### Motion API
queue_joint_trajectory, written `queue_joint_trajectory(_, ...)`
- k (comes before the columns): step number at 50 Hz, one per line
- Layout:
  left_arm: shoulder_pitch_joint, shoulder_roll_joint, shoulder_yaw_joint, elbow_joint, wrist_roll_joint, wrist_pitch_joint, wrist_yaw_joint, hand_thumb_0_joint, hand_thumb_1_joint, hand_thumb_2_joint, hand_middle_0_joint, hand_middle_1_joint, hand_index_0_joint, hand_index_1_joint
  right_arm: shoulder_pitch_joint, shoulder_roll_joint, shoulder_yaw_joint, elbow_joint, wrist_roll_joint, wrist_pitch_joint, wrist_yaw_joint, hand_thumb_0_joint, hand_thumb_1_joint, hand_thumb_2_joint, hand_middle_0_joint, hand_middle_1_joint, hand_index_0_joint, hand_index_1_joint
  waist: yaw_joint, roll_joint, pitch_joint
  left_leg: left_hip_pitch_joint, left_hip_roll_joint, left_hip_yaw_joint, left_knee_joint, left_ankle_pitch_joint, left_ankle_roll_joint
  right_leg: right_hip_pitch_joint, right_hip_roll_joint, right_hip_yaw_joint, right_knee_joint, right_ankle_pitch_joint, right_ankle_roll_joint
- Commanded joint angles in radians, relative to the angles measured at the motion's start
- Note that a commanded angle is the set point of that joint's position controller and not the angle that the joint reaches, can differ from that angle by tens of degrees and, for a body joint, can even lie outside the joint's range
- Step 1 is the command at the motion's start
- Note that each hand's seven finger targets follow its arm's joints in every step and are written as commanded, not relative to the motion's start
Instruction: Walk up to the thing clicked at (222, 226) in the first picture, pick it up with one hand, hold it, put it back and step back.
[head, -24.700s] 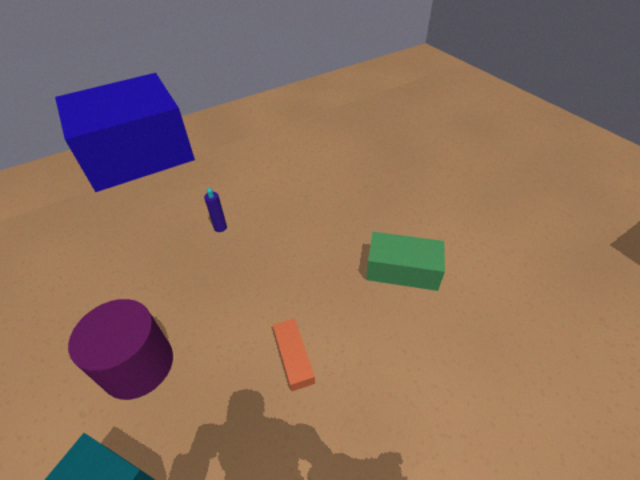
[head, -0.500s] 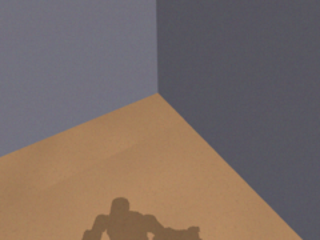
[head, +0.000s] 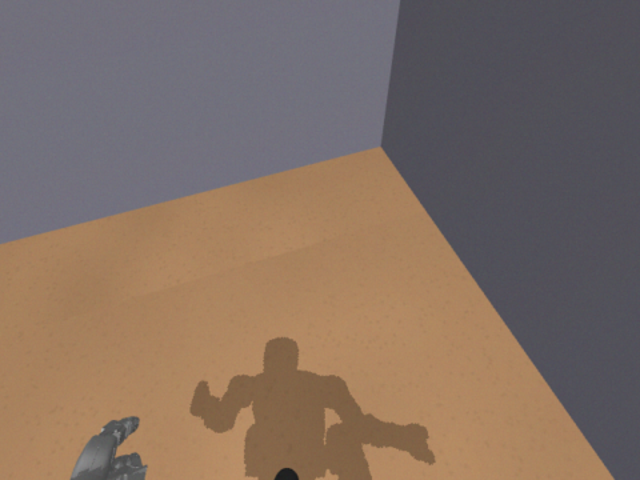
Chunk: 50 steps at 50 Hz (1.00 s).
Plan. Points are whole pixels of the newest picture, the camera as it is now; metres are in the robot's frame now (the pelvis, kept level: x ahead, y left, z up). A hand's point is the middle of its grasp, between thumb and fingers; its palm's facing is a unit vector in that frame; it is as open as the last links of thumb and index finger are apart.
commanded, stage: walk up
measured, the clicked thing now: out of the picture -0.07 +1.44 -0.65
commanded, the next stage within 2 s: none
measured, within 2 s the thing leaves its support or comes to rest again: neither
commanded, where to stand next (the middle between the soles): +0.07 +0.04 m, yaw +86 degrees
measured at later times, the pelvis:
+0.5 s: pelvis +0.01 -0.02 -0.01, yaw +29 degrees
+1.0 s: pelvis +0.05 -0.05 -0.01, yaw +56 degrees
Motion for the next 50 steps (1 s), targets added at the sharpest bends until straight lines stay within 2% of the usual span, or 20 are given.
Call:
queue_joint_trajectory(1,0.032,0.324,0.096,-0.113,0.044,0.006,0.024,0.000,0.900,0.900,-0.200,-0.300,-0.200,-0.300,-0.028,-0.156,-0.036,-0.207,-0.013,-0.026,-0.005,0.000,-0.900,-0.900,0.200,0.300,0.200,0.300,0.080,-0.255,-0.124,-0.297,-0.003,0.079,0.408,-0.428,-0.012,0.083,-0.466,0.389,-0.451,-0.211,-0.181)
queue_joint_trajectory(2,-0.068,0.313,0.094,-0.150,0.044,0.002,0.020,0.000,0.900,0.900,-0.200,-0.300,-0.200,-0.300,0.004,-0.214,-0.057,-0.197,-0.015,-0.020,-0.001,0.000,-0.900,-0.900,0.200,0.300,0.200,0.300,0.041,-0.191,-0.086,-0.217,0.056,0.082,0.553,-0.426,-0.016,-0.069,-0.523,0.383,-0.463,-0.220,-0.250)
queue_joint_trajectory(4,-0.119,0.200,0.063,-0.158,0.039,-0.018,0.021,0.000,0.900,0.900,-0.200,-0.300,-0.200,-0.300,0.048,-0.210,-0.063,-0.180,-0.008,-0.016,0.027,0.000,-0.900,-0.900,0.200,0.300,0.200,0.300,-0.007,-0.085,-0.062,-0.172,0.073,0.062,0.636,-0.271,0.005,-0.057,-0.329,0.162,-0.384,-0.019,-0.170)
queue_joint_trajectory(6,-0.077,0.188,0.066,-0.153,0.044,-0.031,0.017,0.000,0.900,0.900,-0.200,-0.300,-0.200,-0.300,0.100,-0.197,-0.044,-0.187,-0.004,-0.024,0.049,0.000,-0.900,-0.900,0.200,0.300,0.200,0.300,-0.006,-0.110,-0.098,-0.209,0.086,0.110,0.585,-0.205,0.023,0.112,-0.246,0.000,-0.281,0.233,-0.110)
queue_joint_trajectory(8,0.033,0.186,0.068,-0.152,0.040,-0.036,0.005,0.000,0.900,0.900,-0.200,-0.300,-0.200,-0.300,0.063,-0.178,-0.027,-0.209,0.001,-0.027,0.057,0.000,-0.900,-0.900,0.200,0.300,0.200,0.300,0.060,-0.141,-0.096,-0.240,0.088,0.166,0.483,-0.238,0.028,0.236,-0.242,-0.065,-0.242,0.402,-0.108)
queue_joint_trajectory(11,0.122,0.240,0.086,-0.169,0.045,-0.032,-0.006,0.000,0.900,0.900,-0.200,-0.300,-0.200,-0.300,-0.013,-0.183,-0.026,-0.265,0.000,-0.026,0.060,0.000,-0.900,-0.900,0.200,0.300,0.200,0.300,0.117,-0.154,-0.078,-0.213,0.101,0.193,0.370,-0.257,0.032,0.257,-0.311,-0.063,-0.235,0.358,-0.114)
queue_joint_trajectory(18,0.131,0.260,0.084,-0.240,0.040,-0.020,-0.016,0.000,0.900,0.900,-0.200,-0.300,-0.200,-0.300,0.089,-0.200,-0.049,-0.290,0.005,-0.044,0.040,0.000,-0.900,-0.900,0.200,0.300,0.200,0.300,0.051,-0.096,-0.157,0.089,0.044,0.285,0.142,-0.284,0.084,0.110,-0.361,-0.204,-0.001,0.406,-0.078)
queue_joint_trajectory(19,0.145,0.237,0.075,-0.250,0.032,-0.019,-0.015,0.000,0.900,0.900,-0.200,-0.300,-0.200,-0.300,0.166,-0.225,-0.065,-0.278,-0.001,-0.051,0.029,0.000,-0.900,-0.900,0.200,0.300,0.200,0.300,0.005,-0.012,-0.219,0.270,0.023,0.228,0.041,-0.301,0.124,0.023,-0.311,-0.252,0.207,0.428,-0.037)
queue_joint_trajectory(20,0.195,0.169,0.061,-0.261,0.021,-0.020,-0.015,0.000,0.900,0.900,-0.200,-0.300,-0.200,-0.300,0.203,-0.302,-0.088,-0.297,-0.013,-0.058,0.019,0.000,-0.900,-0.900,0.200,0.300,0.200,0.300,-0.013,0.206,-0.230,0.415,0.150,-0.033,-0.067,-0.324,0.205,-0.195,-0.185,-0.305,0.470,0.169,0.029)
queue_joint_trajectory(21,0.108,0.150,0.052,-0.306,0.020,-0.022,-0.023,0.000,0.900,0.900,-0.200,-0.300,-0.200,-0.300,0.201,-0.408,-0.108,-0.321,-0.015,-0.061,0.009,0.000,-0.900,-0.900,0.200,0.300,0.200,0.300,-0.030,0.346,-0.196,0.450,0.388,-0.514,-0.098,-0.182,0.361,-0.477,0.000,-0.224,0.543,-0.248,0.082)
queue_joint_trajectory(22,0.030,0.227,0.065,-0.320,0.032,-0.030,-0.017,0.000,0.900,0.900,-0.200,-0.300,-0.200,-0.300,0.174,-0.396,-0.115,-0.336,0.006,-0.066,0.005,0.000,-0.900,-0.900,0.200,0.300,0.200,0.300,-0.034,0.200,-0.139,0.304,0.467,-0.597,-0.146,-0.197,0.413,-0.429,-0.115,0.013,0.603,-0.257,0.055)
queue_joint_trajectory(24,0.142,0.218,0.060,-0.267,0.019,-0.033,-0.021,0.000,0.900,0.900,-0.200,-0.300,-0.200,-0.300,0.099,-0.298,-0.066,-0.360,0.013,-0.061,-0.002,0.000,-0.900,-0.900,0.200,0.300,0.200,0.300,0.020,0.085,-0.131,0.298,0.305,-0.256,-0.065,-0.201,0.300,-0.398,-0.130,-0.018,0.495,-0.159,0.044)
queue_joint_trajectory(26,0.184,0.224,0.063,-0.252,0.018,-0.031,-0.021,0.000,0.900,0.900,-0.200,-0.300,-0.200,-0.300,0.061,-0.283,-0.065,-0.394,0.011,-0.064,0.000,0.000,-0.900,-0.900,0.200,0.300,0.200,0.300,0.036,0.163,-0.099,0.143,0.219,-0.173,-0.047,-0.160,0.241,-0.277,-0.107,-0.045,0.402,-0.088,0.044)
queue_joint_trajectory(34,0.307,0.181,0.070,-0.237,0.003,-0.056,0.023,0.000,0.900,0.900,-0.200,-0.300,-0.200,-0.300,-0.001,-0.271,-0.076,-0.480,-0.017,-0.036,0.023,0.000,-0.900,-0.900,0.200,0.300,0.200,0.300,0.088,0.188,-0.160,-0.088,0.096,-0.173,0.200,0.104,0.171,0.055,0.023,-0.099,0.003,0.133,0.021)
queue_joint_trajectory(35,0.349,0.236,0.085,-0.234,0.015,-0.064,0.034,0.000,0.900,0.900,-0.200,-0.300,-0.200,-0.300,-0.004,-0.216,-0.062,-0.490,-0.004,-0.032,0.021,0.000,-0.900,-0.900,0.200,0.300,0.200,0.300,0.129,0.052,-0.172,-0.190,0.029,-0.129,0.335,-0.071,0.116,0.146,-0.081,0.037,-0.144,0.103,-0.008)
queue_joint_trajectory(36,0.338,0.344,0.104,-0.246,0.035,-0.071,0.044,0.000,0.900,0.900,-0.200,-0.300,-0.200,-0.300,0.047,-0.148,-0.047,-0.494,0.006,-0.032,0.017,0.000,-0.900,-0.900,0.200,0.300,0.200,0.300,0.116,-0.269,-0.164,-0.370,-0.116,0.019,0.578,-0.464,0.052,0.226,-0.397,0.385,-0.274,0.147,-0.081)
queue_joint_trajectory(37,0.240,0.371,0.108,-0.267,0.034,-0.064,0.044,0.000,0.900,0.900,-0.200,-0.300,-0.200,-0.300,0.090,-0.225,-0.067,-0.473,-0.011,-0.021,0.000,0.000,-0.900,-0.900,0.200,0.300,0.200,0.300,0.083,-0.213,-0.168,-0.318,-0.004,0.005,0.746,-0.526,0.032,0.062,-0.559,0.498,-0.320,0.003,-0.210)
queue_joint_trajectory(42,0.220,0.306,0.083,-0.243,0.025,-0.085,0.047,0.000,0.900,0.900,-0.200,-0.300,-0.200,-0.300,0.128,-0.248,-0.085,-0.402,-0.018,-0.031,0.049,0.000,-0.900,-0.900,0.200,0.300,0.200,0.300,0.040,-0.151,-0.111,-0.275,0.085,0.047,0.747,-0.313,0.022,0.063,-0.342,0.082,-0.174,0.203,-0.133)
queue_joint_trajectory(47,0.288,0.341,0.099,-0.258,0.034,-0.086,0.034,0.000,0.900,0.900,-0.200,-0.300,-0.200,-0.300,0.024,-0.222,-0.072,-0.410,0.000,-0.033,0.056,0.000,-0.900,-0.900,0.200,0.300,0.200,0.300,0.109,-0.202,-0.099,-0.260,0.095,0.126,0.536,-0.371,0.011,0.119,-0.385,-0.019,-0.136,0.256,-0.163)
queue_joint_trajectory(50,0.240,0.348,0.093,-0.276,0.033,-0.073,0.018,0.000,0.900,0.900,-0.200,-0.300,-0.200,-0.300,0.059,-0.212,-0.067,-0.373,0.019,-0.047,0.045,0.000,-0.900,-0.900,0.200,0.300,0.200,0.300,0.089,-0.221,-0.129,-0.101,0.062,0.202,0.407,-0.378,0.019,0.033,-0.393,-0.104,-0.073,0.320,-0.150)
